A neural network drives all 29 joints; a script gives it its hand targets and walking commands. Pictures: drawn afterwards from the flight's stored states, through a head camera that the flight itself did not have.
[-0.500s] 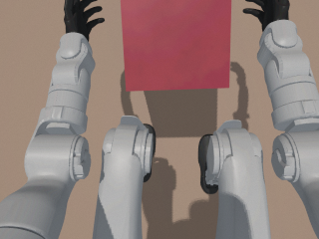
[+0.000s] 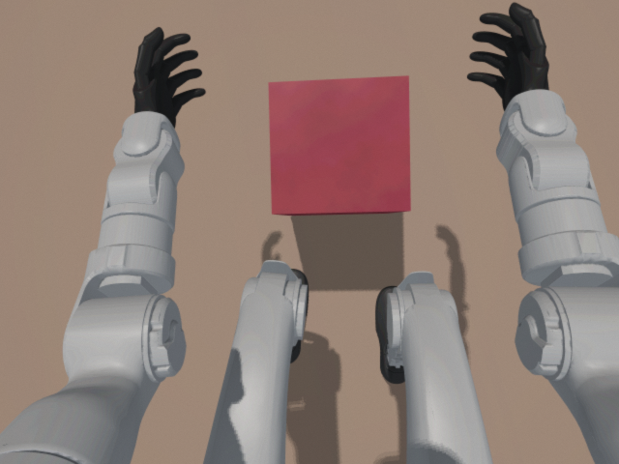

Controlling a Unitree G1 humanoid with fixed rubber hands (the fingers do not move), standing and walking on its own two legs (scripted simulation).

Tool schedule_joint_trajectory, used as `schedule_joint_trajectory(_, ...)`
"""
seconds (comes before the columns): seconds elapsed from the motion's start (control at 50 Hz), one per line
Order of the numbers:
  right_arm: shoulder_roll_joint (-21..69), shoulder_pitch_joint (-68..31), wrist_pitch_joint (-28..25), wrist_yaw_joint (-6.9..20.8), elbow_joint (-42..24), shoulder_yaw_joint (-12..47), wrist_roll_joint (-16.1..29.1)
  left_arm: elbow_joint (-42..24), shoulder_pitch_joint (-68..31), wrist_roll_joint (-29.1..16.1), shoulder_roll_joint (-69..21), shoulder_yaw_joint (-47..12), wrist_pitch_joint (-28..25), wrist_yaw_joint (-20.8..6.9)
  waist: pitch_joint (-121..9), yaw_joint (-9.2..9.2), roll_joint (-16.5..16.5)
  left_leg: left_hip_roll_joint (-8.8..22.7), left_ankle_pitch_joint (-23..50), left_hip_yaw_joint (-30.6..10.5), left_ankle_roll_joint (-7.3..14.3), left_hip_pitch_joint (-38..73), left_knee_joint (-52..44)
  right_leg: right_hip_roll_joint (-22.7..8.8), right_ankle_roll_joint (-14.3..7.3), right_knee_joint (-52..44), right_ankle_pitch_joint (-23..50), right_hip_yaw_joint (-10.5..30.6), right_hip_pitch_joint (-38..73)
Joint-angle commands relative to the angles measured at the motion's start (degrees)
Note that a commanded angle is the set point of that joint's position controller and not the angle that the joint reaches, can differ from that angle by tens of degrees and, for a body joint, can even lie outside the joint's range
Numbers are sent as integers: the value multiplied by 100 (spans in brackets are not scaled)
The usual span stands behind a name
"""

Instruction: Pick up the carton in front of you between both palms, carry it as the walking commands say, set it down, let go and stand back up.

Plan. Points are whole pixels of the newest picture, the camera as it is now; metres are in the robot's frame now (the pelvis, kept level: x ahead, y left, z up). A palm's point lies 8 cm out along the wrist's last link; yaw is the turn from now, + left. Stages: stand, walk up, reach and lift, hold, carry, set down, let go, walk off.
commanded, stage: set down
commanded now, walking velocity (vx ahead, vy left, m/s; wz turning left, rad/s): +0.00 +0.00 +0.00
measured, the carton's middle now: (338, 159) +0.47 +0.03 -0.39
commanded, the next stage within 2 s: let go in 0.34 s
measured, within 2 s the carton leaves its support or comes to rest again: neither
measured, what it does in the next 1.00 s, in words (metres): rises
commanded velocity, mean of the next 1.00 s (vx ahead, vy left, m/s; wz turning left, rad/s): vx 0.00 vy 0.00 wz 0.00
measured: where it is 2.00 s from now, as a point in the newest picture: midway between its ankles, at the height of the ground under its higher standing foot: (340, 341)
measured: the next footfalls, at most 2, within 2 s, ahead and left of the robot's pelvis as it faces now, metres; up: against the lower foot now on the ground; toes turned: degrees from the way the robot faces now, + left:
none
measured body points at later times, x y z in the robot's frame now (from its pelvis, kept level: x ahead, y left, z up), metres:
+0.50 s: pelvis +0.04 +0.01 +0.14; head +0.31 +0.02 +0.49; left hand +0.48 +0.24 +0.02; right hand +0.51 -0.17 +0.02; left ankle +0.11 +0.12 -0.48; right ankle +0.08 -0.12 -0.48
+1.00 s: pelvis +0.11 +0.01 +0.24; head +0.23 +0.01 +0.68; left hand +0.33 +0.25 +0.15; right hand +0.35 -0.21 +0.14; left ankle +0.11 +0.12 -0.48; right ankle +0.08 -0.12 -0.48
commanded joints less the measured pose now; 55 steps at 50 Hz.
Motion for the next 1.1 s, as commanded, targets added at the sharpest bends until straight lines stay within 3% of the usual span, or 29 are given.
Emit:
schedule_joint_trajectory(0.0, -543, -1209, -49, 37, -786, -98, -64, -760, -1042, 48, 692, 122, -61, -72, -6180, 64, -132, -168, 1747, 529, -174, 4144, -1097, 153, 123, -1354, 1486, -466, 3274)
schedule_joint_trajectory(0.36, -209, -323, -329, 311, -354, -388, -493, -373, -238, 563, 331, 357, -346, -300, -5315, 23, -87, -81, 2403, 292, -143, 5504, -3110, 48, 170, -3388, 2224, -214, 4564)
schedule_joint_trajectory(0.44, -73, 565, -321, 258, -516, -423, -773, -502, 569, 810, 309, 284, -344, -392, -5565, -28, -62, -81, 2721, 289, -120, 6308, -3532, 43, 187, -3833, 2566, -194, 5241)
schedule_joint_trajectory(0.52, 53, 1627, -330, 216, -1123, -298, -909, -1048, 1547, 1014, 325, 69, -332, -512, -5386, -17, 48, -67, 2990, 219, -52, 7289, -3994, 27, 159, -4320, 2691, -188, 5833)
schedule_joint_trajectory(0.62, 59, 2517, -509, 289, -1758, -69, -740, -1562, 2483, 871, 248, -202, -457, -587, -4565, -16, 167, 10, 3320, 39, -25, 8241, -4482, -16, 109, -4869, 2701, -173, 6190)
schedule_joint_trajectory(0.82, 28, 4911, -903, 478, -1680, 200, -558, -1648, 4821, 524, 48, -725, -818, -569, -3146, -133, 235, 135, 4177, -243, -32, 9771, -5399, -44, 53, -5855, 2924, -83, 7114)
schedule_joint_trajectory(0.98, -46, 6344, -1078, 587, -2090, 425, -509, -2085, 6311, 460, 107, -980, -973, -553, -1867, -190, 113, 87, 3892, -152, -103, 10503, -6385, -128, 47, -6837, 3288, -1, 8892)
schedule_joint_trajectory(1.08, -75, 6902, -997, 658, -2377, 589, -420, -2330, 6759, 434, 126, -1107, -888, -580, -920, -219, -52, 23, 3206, -26, -76, 10819, -7001, -182, 51, -7382, 3273, 53, 9869)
